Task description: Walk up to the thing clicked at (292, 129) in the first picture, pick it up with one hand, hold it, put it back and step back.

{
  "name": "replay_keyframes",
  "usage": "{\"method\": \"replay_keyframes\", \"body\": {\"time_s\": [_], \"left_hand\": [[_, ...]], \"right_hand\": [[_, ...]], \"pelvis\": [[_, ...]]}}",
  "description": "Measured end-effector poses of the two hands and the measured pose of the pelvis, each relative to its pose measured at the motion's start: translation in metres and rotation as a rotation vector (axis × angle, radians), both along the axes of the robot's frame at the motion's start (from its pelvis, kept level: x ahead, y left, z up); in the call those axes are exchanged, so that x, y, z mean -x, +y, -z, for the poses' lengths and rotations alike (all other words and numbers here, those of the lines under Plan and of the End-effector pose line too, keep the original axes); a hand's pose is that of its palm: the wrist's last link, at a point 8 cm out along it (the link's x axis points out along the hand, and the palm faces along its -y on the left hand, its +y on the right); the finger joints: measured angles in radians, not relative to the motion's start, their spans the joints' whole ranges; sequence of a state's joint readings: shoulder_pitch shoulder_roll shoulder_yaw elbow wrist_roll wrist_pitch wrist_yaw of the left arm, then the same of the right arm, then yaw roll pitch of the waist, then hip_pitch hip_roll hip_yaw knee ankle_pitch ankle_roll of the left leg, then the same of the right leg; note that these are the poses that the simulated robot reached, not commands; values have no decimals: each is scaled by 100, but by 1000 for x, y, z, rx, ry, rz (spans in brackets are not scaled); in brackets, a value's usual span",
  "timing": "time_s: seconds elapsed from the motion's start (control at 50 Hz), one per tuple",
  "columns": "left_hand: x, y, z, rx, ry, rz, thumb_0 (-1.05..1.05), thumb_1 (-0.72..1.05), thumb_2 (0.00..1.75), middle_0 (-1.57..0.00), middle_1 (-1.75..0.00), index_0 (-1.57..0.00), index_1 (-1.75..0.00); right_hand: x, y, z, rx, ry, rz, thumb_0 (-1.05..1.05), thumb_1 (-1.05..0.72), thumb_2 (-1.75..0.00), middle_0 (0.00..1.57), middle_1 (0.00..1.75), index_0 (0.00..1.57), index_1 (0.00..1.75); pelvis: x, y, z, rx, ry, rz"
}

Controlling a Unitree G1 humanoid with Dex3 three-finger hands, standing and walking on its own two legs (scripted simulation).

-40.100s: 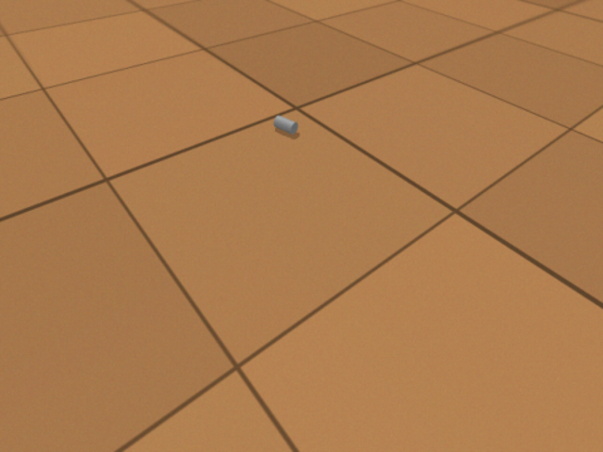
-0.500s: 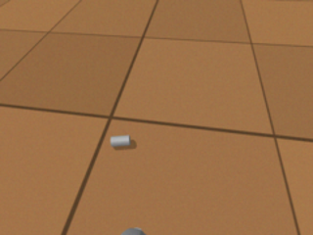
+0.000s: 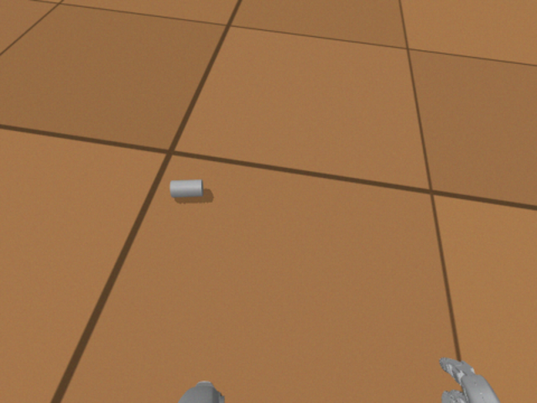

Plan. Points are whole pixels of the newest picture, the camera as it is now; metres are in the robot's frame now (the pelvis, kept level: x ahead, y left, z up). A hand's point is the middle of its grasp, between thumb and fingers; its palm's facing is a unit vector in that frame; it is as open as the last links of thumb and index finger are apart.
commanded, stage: step back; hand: left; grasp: from above
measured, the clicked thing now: (187, 188) +1.01 +0.35 -0.71
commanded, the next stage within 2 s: stand in 1.22 s
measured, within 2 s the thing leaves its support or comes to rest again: neither
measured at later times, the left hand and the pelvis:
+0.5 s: hand out of the picture -0.05 +0.28 -0.13, palm faces +0.12 -0.92 -0.38, open 7.4 cm; pelvis -0.08 -0.01 +0.02, yaw +5 degrees
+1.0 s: hand out of the picture +0.00 +0.28 -0.14, palm faces +0.13 -0.93 -0.36, open 7.4 cm; pelvis -0.04 +0.01 +0.01, yaw +6 degrees
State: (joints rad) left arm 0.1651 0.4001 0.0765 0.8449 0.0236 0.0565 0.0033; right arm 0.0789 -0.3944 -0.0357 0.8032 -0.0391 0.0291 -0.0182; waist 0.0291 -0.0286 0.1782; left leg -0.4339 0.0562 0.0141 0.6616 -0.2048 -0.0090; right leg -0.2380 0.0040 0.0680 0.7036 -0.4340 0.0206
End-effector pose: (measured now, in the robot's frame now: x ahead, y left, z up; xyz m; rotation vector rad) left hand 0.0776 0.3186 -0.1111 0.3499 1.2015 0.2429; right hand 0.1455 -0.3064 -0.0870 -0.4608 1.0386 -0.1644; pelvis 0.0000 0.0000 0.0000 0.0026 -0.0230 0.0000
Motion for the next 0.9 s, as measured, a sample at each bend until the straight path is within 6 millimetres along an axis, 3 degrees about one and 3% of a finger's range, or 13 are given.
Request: {"method": "replay_keyframes", "body": {"time_s": [0.06, 0.16, 0.3, 0.42, 0.54, 0.64, 0.74, 0.82, 0.9], "left_hand": [[35, -15, -5, -8, 20, -10, 1, 90, 90, -20, -30, -20, -30], [84, -22, -25, -28, 34, -48, 1, 90, 90, -20, -30, -20, -30], [109, -4, -32, -58, -51, -79, 1, 89, 90, -21, -30, -21, -30], [130, 7, -20, -24, -55, -120, 1, 90, 90, -20, -30, -20, -30], [137, -3, -18, 21, -18, -106, 1, 90, 90, -20, -30, -20, -30], [134, -19, -15, 9, -9, -104, 1, 90, 90, -20, -30, -20, -30], [133, -28, -19, 19, -32, -132, 1, 90, 90, -20, -30, -20, -30], [130, -23, -21, 23, -22, -142, 1, 90, 90, -20, -30, -20, -30], [119, -6, -11, 26, -5, -146, 1, 90, 90, -20, -30, -20, -30]], "right_hand": [[18, -13, 11, -21, -7, 20, 1, -90, -89, 20, 30, 20, 30], [64, -16, 11, -60, 53, 42, 1, -90, -89, 20, 30, 20, 30], [127, -14, 23, -47, 180, 13, 1, -90, -89, 20, 30, 20, 30], [156, 7, 15, -62, 182, 10, 1, -90, -89, 20, 30, 20, 30], [151, 4, 3, -72, 128, 15, 1, -90, -89, 20, 30, 21, 30], [132, -12, 11, -73, 113, 25, 1, -90, -89, 20, 30, 21, 30], [110, -13, 9, -62, 124, -10, 1, -90, -89, 20, 30, 20, 30], [92, -7, 7, -55, 124, -34, 1, -90, -89, 20, 30, 20, 30], [79, 7, 10, -41, 121, -36, 1, -90, -89, 20, 30, 20, 30]], "pelvis": [[24, -9, 2, 51, -30, -24], [44, -16, -12, -31, -10, -17], [71, -11, -9, 0, 2, -93], [83, -4, -10, -35, -27, -101], [83, -9, -17, -13, -24, -90], [77, -20, -12, 23, -32, -90], [67, -21, -16, 6, -21, -108], [59, -12, -17, 6, -13, -118], [51, 1, -12, 4, -12, -131]]}}
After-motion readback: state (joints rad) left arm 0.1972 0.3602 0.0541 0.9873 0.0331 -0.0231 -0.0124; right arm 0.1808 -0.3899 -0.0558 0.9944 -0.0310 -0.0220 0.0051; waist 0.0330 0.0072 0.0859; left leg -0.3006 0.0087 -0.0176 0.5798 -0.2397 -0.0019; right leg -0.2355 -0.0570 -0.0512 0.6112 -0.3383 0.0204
